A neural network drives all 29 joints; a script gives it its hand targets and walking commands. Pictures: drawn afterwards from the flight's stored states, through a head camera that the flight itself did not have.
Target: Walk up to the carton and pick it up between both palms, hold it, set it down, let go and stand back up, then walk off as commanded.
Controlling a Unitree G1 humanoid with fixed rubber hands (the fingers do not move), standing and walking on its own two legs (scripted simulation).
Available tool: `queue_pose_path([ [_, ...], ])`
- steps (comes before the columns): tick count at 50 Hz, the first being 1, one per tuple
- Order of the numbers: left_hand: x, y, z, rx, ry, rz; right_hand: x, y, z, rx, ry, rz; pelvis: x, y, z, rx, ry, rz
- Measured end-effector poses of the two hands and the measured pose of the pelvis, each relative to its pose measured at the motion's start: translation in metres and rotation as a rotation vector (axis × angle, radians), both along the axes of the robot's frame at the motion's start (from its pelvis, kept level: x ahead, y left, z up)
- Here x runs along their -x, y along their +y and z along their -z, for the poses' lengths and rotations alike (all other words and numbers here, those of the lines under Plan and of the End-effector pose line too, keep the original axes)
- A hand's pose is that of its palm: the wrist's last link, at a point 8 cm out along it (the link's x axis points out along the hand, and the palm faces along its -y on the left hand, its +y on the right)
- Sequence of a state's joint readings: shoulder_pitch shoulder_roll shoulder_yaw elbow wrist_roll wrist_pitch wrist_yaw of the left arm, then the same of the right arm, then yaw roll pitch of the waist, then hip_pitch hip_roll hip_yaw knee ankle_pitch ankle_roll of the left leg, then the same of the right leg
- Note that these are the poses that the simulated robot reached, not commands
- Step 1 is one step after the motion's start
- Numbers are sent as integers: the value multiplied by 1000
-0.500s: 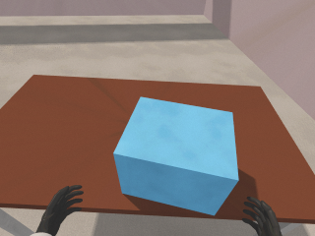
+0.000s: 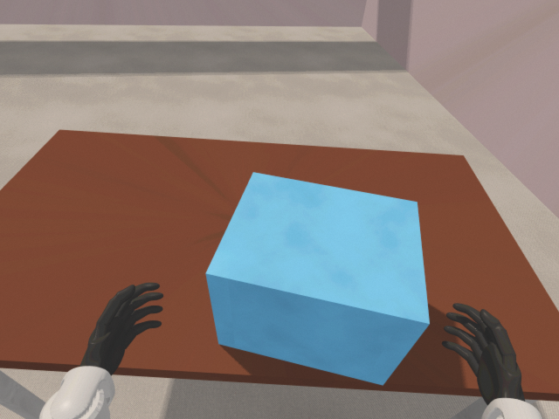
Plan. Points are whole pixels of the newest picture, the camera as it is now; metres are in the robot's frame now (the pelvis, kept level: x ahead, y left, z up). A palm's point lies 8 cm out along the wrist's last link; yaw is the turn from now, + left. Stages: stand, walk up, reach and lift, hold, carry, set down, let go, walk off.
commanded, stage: reach and lift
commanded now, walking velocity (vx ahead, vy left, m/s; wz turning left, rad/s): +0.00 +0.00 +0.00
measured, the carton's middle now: (315, 274) +0.37 -0.05 +0.00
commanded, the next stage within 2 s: none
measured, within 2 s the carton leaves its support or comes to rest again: neither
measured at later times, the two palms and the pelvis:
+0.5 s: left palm (124, 283) +0.27 +0.22 +0.09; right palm (496, 318) +0.25 -0.25 +0.11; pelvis +0.01 -0.01 +0.00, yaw -1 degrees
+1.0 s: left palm (150, 202) +0.36 +0.20 +0.15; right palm (509, 264) +0.30 -0.28 +0.14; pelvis -0.01 +0.00 +0.00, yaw -1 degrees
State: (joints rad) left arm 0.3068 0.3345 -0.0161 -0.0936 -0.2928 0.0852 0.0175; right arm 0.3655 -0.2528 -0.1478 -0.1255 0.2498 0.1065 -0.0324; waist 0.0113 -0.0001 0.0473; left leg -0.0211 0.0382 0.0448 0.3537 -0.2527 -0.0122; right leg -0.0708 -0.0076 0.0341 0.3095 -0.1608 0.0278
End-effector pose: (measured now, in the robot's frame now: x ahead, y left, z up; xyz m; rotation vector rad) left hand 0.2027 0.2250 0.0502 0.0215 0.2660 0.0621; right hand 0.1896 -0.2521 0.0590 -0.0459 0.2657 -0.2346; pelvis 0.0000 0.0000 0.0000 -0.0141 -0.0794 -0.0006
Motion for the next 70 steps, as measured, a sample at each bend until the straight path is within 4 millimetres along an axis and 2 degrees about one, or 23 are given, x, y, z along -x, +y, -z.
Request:
queue_pose_path([
  [10,-45,-6,-28,-18,4,38,-28,-2,-12,-43,-24,-26,-7,-2,-1,0,20,12],
  [21,-65,-8,-38,6,-7,28,-50,-1,-39,-14,-62,-66,-11,-10,-2,-2,26,19],
  [26,-73,-5,-44,10,-21,24,-59,0,-49,-7,-69,-70,-8,-12,-2,-3,24,15],
  [32,-95,-4,-59,2,-34,39,-73,-7,-58,-6,-77,-39,0,-10,-2,-6,30,11],
  [44,-143,-17,-91,-14,-32,82,-96,-20,-65,-51,-70,-26,10,-2,-1,-10,60,26],
  [53,-170,-28,-110,8,-28,81,-127,-28,-89,-63,-104,-49,15,-5,-1,-13,88,18],
  [64,-197,-30,-120,24,-24,76,-162,-26,-107,-67,-76,-50,18,-15,-1,-8,120,-12],
  [70,-205,-28,-115,17,-15,72,-170,-20,-105,-65,-59,-44,18,-16,-1,-3,127,-25],
])
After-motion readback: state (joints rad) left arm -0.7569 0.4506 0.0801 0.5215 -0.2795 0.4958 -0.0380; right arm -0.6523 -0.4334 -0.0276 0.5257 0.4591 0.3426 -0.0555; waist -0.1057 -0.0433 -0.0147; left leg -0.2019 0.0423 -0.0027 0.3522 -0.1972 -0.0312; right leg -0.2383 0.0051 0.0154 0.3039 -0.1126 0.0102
